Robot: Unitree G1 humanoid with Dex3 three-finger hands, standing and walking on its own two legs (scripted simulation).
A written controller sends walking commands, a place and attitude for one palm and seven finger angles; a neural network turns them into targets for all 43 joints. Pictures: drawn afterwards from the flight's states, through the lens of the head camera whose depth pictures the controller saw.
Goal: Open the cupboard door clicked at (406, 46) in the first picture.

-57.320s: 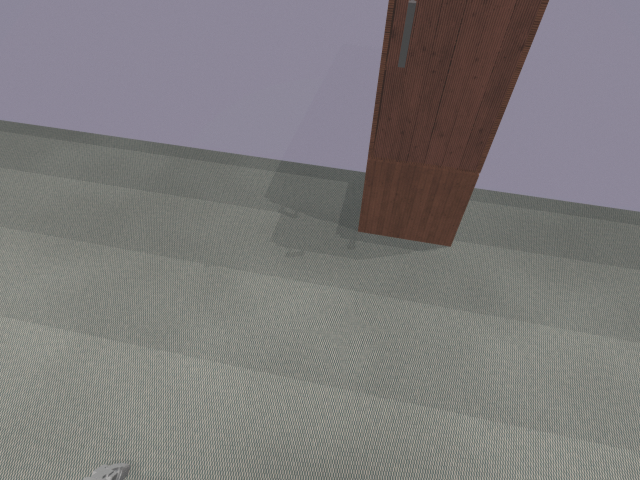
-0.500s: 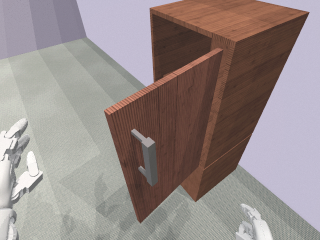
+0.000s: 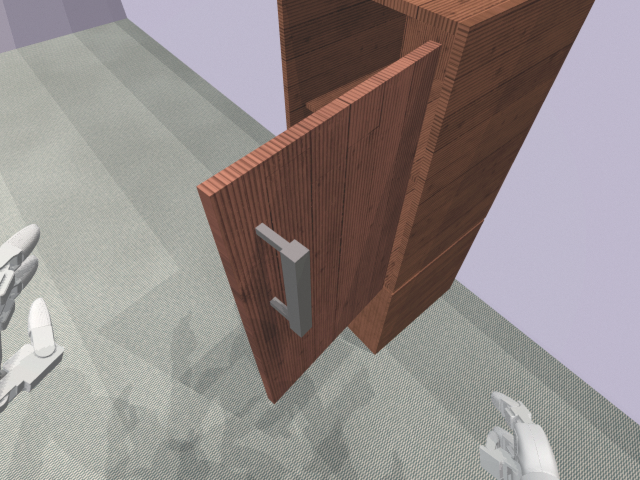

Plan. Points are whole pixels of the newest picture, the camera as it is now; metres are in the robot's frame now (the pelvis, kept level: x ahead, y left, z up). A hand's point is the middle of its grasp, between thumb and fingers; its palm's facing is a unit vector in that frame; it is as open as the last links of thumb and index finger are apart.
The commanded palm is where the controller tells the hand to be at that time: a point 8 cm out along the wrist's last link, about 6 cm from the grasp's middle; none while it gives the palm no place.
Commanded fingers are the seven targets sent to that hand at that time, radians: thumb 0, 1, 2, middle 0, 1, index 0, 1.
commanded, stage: step back with the hand held close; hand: left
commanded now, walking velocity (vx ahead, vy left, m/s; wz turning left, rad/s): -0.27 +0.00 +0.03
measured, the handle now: (285, 284) +0.32 +0.07 +0.09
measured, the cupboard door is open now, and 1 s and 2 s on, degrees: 98 98 98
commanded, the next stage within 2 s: stop stepping back and stand still in 0.82 s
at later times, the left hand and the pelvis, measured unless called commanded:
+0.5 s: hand out of the picture +0.12 +0.28 +0.16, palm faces +0.45 -0.79 -0.41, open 7.4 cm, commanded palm +0.05 +0.32 +0.18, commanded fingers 0.00 0.90 0.90 -0.20 -0.30 -0.20 -0.30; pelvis -0.08 +0.02 -0.02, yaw +2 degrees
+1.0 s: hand out of the picture +0.04 +0.25 +0.17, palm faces +0.31 -0.83 -0.47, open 7.4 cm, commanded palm -0.01 +0.30 +0.18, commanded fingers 0.00 0.90 0.90 -0.20 -0.30 -0.20 -0.30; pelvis -0.17 +0.01 -0.01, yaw -4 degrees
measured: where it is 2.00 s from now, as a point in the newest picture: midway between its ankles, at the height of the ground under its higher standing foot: outside the picture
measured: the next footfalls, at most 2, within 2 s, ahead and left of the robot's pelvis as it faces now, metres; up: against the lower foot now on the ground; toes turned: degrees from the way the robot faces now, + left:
right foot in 0.84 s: -0.26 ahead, -0.11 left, +0.00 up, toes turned -3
left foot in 0.98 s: -0.02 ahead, +0.08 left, +0.00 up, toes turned -3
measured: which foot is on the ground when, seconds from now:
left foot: down 0.00-0.86, up 0.88-0.96, down 0.98-1.00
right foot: down 0.00-0.50, up 0.52-0.82, down 0.84-1.00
